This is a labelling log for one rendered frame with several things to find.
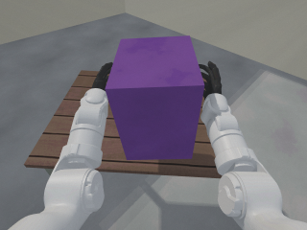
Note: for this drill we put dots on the robot left forearm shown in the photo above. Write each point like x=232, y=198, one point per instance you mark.
x=83, y=149

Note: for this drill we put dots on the robot right forearm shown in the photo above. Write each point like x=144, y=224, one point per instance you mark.
x=227, y=140

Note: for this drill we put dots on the table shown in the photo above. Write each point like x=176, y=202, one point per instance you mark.
x=47, y=150

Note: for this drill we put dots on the robot left upper arm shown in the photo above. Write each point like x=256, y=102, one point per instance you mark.
x=71, y=195

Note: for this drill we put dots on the carton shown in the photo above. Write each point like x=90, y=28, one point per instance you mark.
x=155, y=91

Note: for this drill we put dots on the robot left hand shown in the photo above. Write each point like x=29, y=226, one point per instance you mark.
x=102, y=77

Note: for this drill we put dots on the robot right hand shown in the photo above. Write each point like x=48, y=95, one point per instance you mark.
x=213, y=84

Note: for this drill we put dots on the robot right upper arm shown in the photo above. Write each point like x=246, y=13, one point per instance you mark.
x=254, y=201

